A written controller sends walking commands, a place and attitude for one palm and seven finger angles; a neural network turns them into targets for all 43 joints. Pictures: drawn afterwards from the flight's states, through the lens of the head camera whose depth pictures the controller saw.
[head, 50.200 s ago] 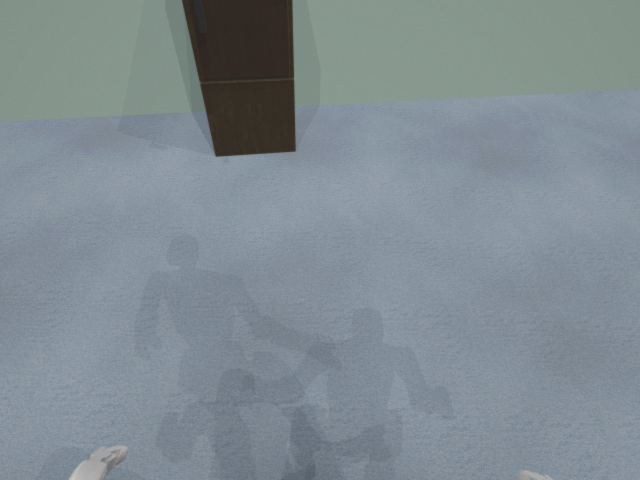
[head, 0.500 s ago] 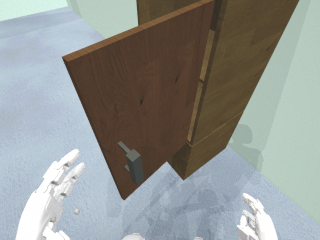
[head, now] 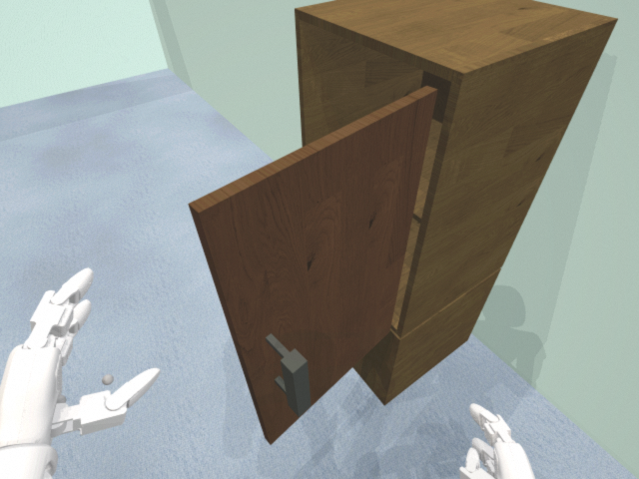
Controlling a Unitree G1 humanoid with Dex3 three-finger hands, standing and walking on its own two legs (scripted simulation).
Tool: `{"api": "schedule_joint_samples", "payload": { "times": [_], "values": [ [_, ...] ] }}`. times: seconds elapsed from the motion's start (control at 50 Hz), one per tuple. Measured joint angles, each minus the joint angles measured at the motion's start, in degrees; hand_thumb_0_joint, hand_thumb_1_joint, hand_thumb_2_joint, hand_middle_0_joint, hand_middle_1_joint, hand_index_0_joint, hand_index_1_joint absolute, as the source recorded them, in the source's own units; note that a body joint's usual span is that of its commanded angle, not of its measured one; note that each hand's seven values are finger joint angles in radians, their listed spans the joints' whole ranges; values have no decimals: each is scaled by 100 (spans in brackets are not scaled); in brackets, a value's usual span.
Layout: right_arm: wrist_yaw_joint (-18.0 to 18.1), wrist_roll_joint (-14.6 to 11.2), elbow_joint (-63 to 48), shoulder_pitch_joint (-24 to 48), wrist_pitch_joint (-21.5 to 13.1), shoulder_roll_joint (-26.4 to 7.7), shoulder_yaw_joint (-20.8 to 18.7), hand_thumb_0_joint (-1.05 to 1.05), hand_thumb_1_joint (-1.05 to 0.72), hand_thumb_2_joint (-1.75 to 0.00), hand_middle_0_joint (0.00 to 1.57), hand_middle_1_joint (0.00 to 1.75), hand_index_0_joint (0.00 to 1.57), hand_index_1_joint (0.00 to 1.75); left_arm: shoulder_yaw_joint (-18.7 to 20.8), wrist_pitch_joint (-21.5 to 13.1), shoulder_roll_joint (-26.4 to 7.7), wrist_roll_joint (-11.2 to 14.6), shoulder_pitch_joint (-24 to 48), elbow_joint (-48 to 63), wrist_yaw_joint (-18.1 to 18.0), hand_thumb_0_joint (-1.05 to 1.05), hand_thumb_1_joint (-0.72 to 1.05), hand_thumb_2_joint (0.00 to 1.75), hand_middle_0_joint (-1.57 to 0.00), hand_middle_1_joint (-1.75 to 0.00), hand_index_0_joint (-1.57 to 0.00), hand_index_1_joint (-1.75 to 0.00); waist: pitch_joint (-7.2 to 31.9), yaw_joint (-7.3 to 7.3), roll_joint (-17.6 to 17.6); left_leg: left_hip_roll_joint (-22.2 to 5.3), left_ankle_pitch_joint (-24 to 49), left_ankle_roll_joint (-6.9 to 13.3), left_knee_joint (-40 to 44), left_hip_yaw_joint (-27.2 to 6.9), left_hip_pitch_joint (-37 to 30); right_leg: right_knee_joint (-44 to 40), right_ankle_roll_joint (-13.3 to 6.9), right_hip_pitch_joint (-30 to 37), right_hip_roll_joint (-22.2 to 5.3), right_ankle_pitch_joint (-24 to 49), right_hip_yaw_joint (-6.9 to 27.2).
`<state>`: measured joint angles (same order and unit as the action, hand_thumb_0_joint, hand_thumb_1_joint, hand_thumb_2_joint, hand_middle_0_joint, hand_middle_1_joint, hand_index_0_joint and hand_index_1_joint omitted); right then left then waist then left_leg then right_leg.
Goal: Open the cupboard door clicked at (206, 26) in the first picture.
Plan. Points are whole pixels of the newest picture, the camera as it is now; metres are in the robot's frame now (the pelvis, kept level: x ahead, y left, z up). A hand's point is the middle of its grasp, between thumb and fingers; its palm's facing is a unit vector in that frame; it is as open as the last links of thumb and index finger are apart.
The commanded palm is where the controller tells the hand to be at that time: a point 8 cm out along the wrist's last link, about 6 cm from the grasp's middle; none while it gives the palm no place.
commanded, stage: draw the hand back to the body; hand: left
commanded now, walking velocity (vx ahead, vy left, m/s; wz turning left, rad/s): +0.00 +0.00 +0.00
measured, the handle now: (286, 374) +0.28 +0.09 -0.05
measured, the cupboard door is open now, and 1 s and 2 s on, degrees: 98 98 98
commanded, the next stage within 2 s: step back with the hand held close in 0.62 s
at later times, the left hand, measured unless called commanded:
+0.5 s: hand (84, 342) +0.18 +0.24 +0.17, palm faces +0.43 -0.81 -0.40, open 7.6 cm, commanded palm +0.14 +0.28 +0.19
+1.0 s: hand (87, 347) +0.18 +0.24 +0.17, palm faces +0.34 -0.80 -0.49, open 7.4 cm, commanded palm +0.12 +0.28 +0.19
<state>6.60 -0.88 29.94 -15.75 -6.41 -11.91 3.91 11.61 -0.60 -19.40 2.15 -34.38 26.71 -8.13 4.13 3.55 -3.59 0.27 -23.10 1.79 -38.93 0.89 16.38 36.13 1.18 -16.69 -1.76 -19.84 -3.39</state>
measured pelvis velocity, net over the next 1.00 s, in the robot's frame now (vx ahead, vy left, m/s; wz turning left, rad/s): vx -0.03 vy -0.01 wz -0.04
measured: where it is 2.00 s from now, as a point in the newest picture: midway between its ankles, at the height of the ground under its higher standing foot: outside the picture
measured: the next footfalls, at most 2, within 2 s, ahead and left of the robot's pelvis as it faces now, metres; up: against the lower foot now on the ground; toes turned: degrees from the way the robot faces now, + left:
right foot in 1.80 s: -0.29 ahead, -0.13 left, +0.00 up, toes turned -2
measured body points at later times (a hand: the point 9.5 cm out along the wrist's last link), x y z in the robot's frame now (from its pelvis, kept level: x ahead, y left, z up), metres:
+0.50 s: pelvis +0.00 -0.02 +0.02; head -0.02 -0.03 +0.47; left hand +0.16 +0.28 +0.19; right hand +0.18 -0.24 -0.06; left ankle -0.03 +0.09 -0.72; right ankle -0.01 -0.13 -0.72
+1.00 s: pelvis -0.03 -0.01 +0.02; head -0.01 -0.03 +0.47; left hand +0.16 +0.28 +0.20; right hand +0.15 -0.26 -0.06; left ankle -0.03 +0.09 -0.72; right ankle -0.01 -0.13 -0.72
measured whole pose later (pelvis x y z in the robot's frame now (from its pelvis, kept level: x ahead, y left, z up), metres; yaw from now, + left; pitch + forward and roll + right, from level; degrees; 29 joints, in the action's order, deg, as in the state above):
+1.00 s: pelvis -0.03 -0.01 +0.02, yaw -2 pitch +0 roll -1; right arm 4.9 0.4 33.4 -8.9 -2.1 -14.0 -0.2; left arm 21.7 -8.5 -21.6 2.5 -30.6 25.1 -6.0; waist -2.3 0.8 -2.8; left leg -1.0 -13.0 0.8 -24.3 2.9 11.0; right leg 20.9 0.1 -11.8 0.1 -8.6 -1.6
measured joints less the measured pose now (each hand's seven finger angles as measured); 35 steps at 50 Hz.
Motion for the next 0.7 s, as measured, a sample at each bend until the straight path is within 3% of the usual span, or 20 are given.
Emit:
{"api": "schedule_joint_samples", "payload": {
  "times": [0.32,0.44,0.7],
  "values": [
    [-192,86,459,361,-128,-107,-163,2,-90,-90,21,30,20,30,944,-331,-165,120,810,-95,78,1,72,82,-20,-30,-20,-30,-416,76,31,-37,533,-62,1129,78,-991,-1057,-55,926,75,520,66],
    [-244,110,517,430,-45,-129,-245,2,-90,-90,21,30,20,30,802,-335,26,141,742,-247,176,1,84,87,-21,-30,-20,-30,-519,61,8,-61,674,-92,1363,99,-1129,-1232,-90,1027,107,634,84],
    [-191,132,704,447,-94,-85,-292,2,-90,-90,20,30,20,30,831,-405,-23,124,715,-298,166,2,89,89,-21,-30,-21,-30,-574,90,-28,-169,786,-180,1529,70,-1321,-1458,-184,1246,221,771,52]
  ]
}}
